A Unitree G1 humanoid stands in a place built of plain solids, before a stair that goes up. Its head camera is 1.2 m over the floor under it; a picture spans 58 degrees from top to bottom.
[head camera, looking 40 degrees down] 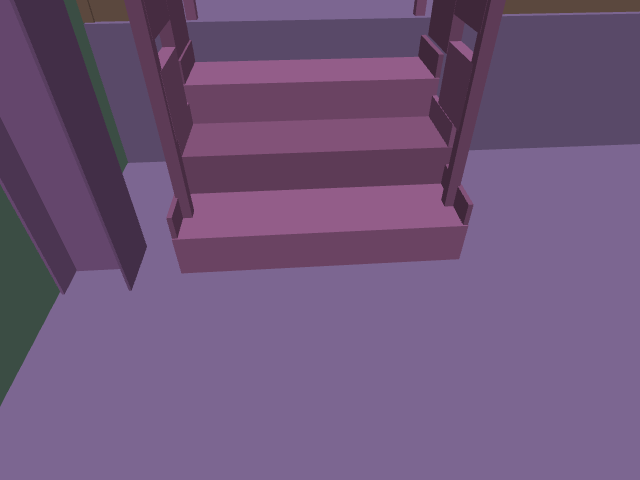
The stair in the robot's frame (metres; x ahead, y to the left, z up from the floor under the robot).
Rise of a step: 0.18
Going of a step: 0.30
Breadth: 1.12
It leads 4 degrees to the left of straight ahead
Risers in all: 4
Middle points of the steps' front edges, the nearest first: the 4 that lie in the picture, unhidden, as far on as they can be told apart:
1.26 -0.01 0.18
1.56 0.01 0.35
1.86 0.03 0.53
2.16 0.06 0.70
